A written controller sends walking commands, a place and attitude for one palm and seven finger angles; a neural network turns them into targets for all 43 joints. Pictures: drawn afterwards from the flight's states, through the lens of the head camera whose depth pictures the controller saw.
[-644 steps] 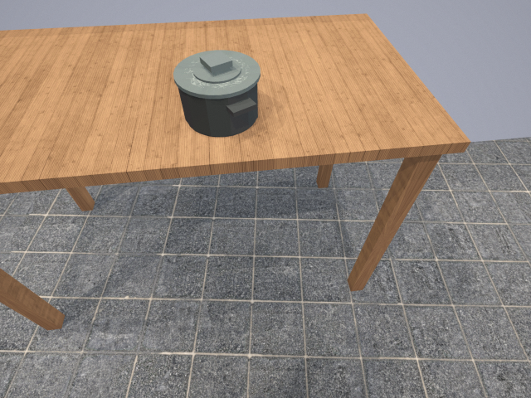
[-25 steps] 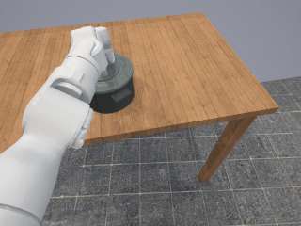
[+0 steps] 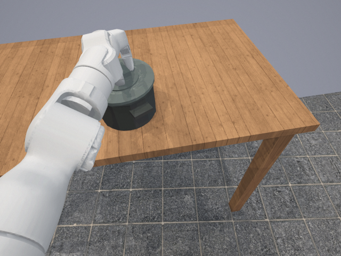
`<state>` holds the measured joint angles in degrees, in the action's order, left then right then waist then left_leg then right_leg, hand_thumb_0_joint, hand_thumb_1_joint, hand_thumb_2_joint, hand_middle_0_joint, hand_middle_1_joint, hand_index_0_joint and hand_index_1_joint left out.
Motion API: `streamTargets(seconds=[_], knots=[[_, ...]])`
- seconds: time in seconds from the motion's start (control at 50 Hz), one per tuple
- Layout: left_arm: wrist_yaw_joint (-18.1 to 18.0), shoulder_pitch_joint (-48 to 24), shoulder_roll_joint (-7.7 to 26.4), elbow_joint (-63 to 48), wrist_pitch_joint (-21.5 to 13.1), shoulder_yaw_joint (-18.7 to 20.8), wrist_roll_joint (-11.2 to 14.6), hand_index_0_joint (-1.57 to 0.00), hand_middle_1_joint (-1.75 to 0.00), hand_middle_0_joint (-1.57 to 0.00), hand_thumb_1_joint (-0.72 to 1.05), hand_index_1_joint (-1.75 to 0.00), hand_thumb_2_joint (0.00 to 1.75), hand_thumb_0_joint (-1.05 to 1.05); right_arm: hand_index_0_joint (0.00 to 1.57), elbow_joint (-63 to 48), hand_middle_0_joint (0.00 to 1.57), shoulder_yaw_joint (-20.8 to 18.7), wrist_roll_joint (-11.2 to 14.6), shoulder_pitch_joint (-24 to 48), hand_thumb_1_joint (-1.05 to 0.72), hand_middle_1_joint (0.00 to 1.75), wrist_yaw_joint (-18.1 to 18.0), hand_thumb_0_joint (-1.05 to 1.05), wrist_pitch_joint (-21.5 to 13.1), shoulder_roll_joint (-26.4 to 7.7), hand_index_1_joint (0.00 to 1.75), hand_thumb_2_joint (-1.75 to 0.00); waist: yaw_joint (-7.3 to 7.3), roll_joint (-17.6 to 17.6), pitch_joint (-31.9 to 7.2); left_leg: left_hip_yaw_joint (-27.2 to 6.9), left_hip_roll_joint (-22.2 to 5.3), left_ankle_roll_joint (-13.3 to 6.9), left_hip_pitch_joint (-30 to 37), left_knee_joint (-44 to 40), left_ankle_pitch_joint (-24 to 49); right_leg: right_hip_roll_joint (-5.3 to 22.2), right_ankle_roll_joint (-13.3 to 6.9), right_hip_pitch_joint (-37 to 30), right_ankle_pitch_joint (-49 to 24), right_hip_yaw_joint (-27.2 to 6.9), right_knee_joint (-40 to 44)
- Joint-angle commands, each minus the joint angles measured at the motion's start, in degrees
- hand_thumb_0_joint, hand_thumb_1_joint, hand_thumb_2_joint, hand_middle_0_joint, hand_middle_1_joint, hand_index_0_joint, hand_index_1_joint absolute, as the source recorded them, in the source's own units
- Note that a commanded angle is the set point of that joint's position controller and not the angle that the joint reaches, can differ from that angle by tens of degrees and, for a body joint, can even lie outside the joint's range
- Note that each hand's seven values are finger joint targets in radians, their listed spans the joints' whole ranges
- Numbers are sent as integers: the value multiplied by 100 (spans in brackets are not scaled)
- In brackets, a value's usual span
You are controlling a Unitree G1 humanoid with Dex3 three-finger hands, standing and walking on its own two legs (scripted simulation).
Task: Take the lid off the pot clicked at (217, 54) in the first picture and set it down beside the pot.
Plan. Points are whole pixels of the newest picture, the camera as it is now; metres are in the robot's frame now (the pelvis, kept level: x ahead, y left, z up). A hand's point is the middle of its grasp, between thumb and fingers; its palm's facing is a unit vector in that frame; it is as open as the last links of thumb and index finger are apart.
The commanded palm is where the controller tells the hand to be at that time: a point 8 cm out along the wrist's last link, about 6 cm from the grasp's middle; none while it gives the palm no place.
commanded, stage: lift the lid straight up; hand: left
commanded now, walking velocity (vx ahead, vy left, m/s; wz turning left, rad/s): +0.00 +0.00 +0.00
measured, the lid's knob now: (117, 72) +0.51 +0.09 +0.17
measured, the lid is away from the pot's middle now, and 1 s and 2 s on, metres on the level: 0.00 0.01 0.04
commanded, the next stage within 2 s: move the lid sideways beside the pot in 1.64 s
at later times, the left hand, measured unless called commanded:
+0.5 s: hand (111, 52) +0.49 +0.09 +0.24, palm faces -0.35 -0.18 -0.92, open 7.7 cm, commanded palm +0.50 +0.09 +0.31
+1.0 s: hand (101, 34) +0.49 +0.10 +0.28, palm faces -0.29 -0.20 -0.93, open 7.6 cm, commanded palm +0.50 +0.09 +0.35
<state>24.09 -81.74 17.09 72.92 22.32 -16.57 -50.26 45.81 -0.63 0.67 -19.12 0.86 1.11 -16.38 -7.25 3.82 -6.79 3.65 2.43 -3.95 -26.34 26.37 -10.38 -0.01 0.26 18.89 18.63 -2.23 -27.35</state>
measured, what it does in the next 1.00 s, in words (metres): stands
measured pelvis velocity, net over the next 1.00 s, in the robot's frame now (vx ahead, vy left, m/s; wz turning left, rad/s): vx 0.00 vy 0.00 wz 0.01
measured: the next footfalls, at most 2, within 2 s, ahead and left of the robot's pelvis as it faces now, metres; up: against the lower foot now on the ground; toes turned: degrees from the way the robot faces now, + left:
none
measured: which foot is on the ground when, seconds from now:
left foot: down 0.00-1.00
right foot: down 0.00-1.00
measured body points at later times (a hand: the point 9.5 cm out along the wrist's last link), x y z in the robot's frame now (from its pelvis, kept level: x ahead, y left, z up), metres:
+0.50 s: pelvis +0.00 +0.00 +0.00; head +0.04 -0.02 +0.45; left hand +0.51 +0.09 +0.29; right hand +0.02 -0.28 -0.14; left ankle +0.02 +0.08 -0.74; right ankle -0.06 -0.13 -0.74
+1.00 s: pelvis +0.00 +0.00 +0.00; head +0.04 -0.02 +0.45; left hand +0.50 +0.10 +0.33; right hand +0.04 -0.27 -0.14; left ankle +0.02 +0.08 -0.74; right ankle -0.06 -0.13 -0.74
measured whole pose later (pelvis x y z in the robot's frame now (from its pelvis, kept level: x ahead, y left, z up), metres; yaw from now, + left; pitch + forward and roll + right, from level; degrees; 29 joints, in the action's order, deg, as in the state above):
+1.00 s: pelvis +0.00 +0.00 +0.00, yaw +1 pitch +10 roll +0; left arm 28.8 -95.3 19.0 78.4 27.3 -15.5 -52.7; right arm 47.1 0.1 0.6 -16.9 0.6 -1.1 -16.9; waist -7.6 3.7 -6.4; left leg 3.1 3.0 -4.1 -25.3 24.3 -9.2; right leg 0.4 0.5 17.8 17.7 -1.8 -25.5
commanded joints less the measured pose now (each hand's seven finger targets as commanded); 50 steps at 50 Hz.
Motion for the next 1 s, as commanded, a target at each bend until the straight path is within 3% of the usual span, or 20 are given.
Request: streamTargets(seconds=[0.0,0.04,0.08,0.14,0.18,0.24,0.26,0.3,0.38,0.42,0.46,0.54,0.6,0.7,0.74,0.8,0.84,0.9,0.94,0.98], knots=[[-203,-3696,1179,-831,153,91,-161,-86,-115,-76,59,-116,95,0,20,-388,20,-271,14,-234,-90,30,-85,0,-129,-902,30,-90,-103,-707,-2069,-429,100,-185,2474,201,1941,-387,-229,501,-2354,148,316],[-156,-4149,1250,-942,162,57,-195,-86,-115,-76,59,-116,95,0,20,-394,20,-244,35,-155,-90,30,-96,0,-146,-889,30,-90,-184,-794,-2111,-446,126,-196,2452,150,1666,-385,-212,496,-2243,122,327],[-111,-4314,1001,-945,141,-109,-199,-86,-115,-76,59,-116,95,0,20,-385,20,-242,33,-150,-90,30,-118,0,-208,-847,30,-90,-232,-539,-2157,-490,118,-189,2571,196,1663,-374,-228,672,-2129,94,311],[-56,-4372,1050,-1233,30,-70,-238,-86,-115,-76,59,-116,95,0,20,-413,20,-274,1,-181,-90,30,-109,0,-268,-830,30,-90,-152,-464,-2683,-549,72,-182,2914,306,2268,-360,-241,547,-2359,62,228],[-9,-4065,943,-823,129,-87,-246,-86,-115,-76,59,-116,95,0,20,-371,20,-266,13,-162,-90,30,-110,0,-234,-842,30,-90,-153,-726,-2270,-485,99,-176,2745,252,2089,-389,-215,613,-2296,141,284],[3,-4290,1443,-601,276,196,-246,-86,-115,-76,59,-116,95,0,20,-309,20,-227,11,-142,-90,30,-151,0,-173,-923,30,-90,-199,-1063,-2027,-399,173,-224,2306,112,1529,-343,-186,348,-2401,101,388],[2,-4376,1537,-546,301,221,-277,-86,-115,-76,59,-116,95,0,20,-312,20,-208,15,-118,-90,30,-165,0,-186,-919,30,-90,-198,-1033,-2019,-381,180,-233,2218,102,1406,-314,-191,333,-2425,44,386],[-20,-4535,1328,-899,256,70,-292,-86,-115,-76,59,-116,95,0,20,-368,20,-235,3,-152,-90,30,-157,0,-222,-898,30,-90,-136,-509,-2367,-440,111,-190,2458,214,1801,-276,-257,385,-2533,-13,304],[61,-4236,1434,-549,320,126,-424,-86,-115,-76,59,-116,95,0,20,-382,20,-231,9,-141,-90,30,-153,0,-191,-911,30,-90,-127,-900,-2170,-395,151,-194,2336,164,1686,-325,-214,332,-2448,70,330],[77,-4468,1350,-743,323,48,-357,-86,-115,-76,59,-116,95,0,20,-370,20,-239,15,-154,-90,30,-144,0,-171,-943,30,-90,-193,-743,-2184,-414,151,-200,2406,140,1779,-319,-210,306,-2535,77,359],[113,-4466,1553,-764,310,161,-391,-86,-115,-76,59,-116,95,0,20,-391,20,-247,-1,-180,-90,30,-148,0,-220,-933,30,-90,-111,-738,-2392,-409,156,-216,2458,199,1938,-303,-213,213,-2681,11,331],[150,-4688,1298,-1264,195,-1,-376,-86,-115,-76,59,-116,95,0,20,-429,20,-290,0,-185,-90,30,-110,0,-312,-885,30,-90,-92,-441,-2666,-504,71,-193,2915,326,2580,-337,-231,382,-2656,17,280],[213,-4262,1261,-821,305,35,-296,-86,-115,-76,59,-116,95,0,20,-363,20,-291,17,-240,-90,30,-101,0,-290,-944,30,-90,-75,-640,-2238,-469,75,-181,2692,218,2443,-322,-232,368,-2610,90,388],[207,-4749,1311,-1064,337,8,-257,-86,-115,-76,59,-116,95,0,20,-349,20,-267,31,-186,-90,30,-86,0,-362,-950,30,-90,-79,-512,-2325,-536,74,-186,2725,211,2437,-277,-247,410,-2591,26,390],[200,-4908,1461,-1151,314,109,-389,-86,-115,-76,59,-116,95,0,20,-343,20,-276,-5,-185,-90,30,-97,0,-405,-910,30,-90,-95,-622,-2494,-526,69,-200,2832,196,2311,-330,-228,381,-2435,29,383],[209,-4690,1258,-598,446,7,-327,-86,-115,-76,59,-116,95,0,20,-276,20,-254,32,-190,-90,30,-94,0,-361,-958,30,-90,-144,-720,-2007,-502,75,-177,2544,119,2070,-283,-239,485,-2386,66,467],[192,-5077,1262,-894,401,-18,-386,-86,-115,-76,59,-116,95,0,20,-306,20,-238,23,-113,-90,30,-89,0,-397,-919,30,-90,-156,-541,-2295,-542,66,-180,2754,116,2145,-309,-239,501,-2278,37,424],[212,-4926,1409,-687,453,95,-363,-86,-115,-76,59,-116,95,0,20,-284,20,-254,15,-171,-90,30,-94,0,-408,-959,30,-90,-118,-665,-2370,-556,62,-174,2728,170,2350,-242,-245,410,-2521,37,428],[218,-4920,1555,-345,544,171,-499,-86,-115,-76,59,-116,95,0,20,-227,20,-223,30,-162,-90,30,-119,0,-332,-973,30,-90,-200,-1017,-2065,-474,96,-189,2476,31,1923,-297,-199,321,-2408,98,493],[182,-5116,1322,-403,565,17,-480,-86,-115,-76,59,-116,95,0,20,-244,20,-207,31,-123,-90,30,-112,0,-352,-946,30,-90,-226,-684,-2021,-524,88,-174,2535,15,1825,-287,-226,515,-2182,65,508]])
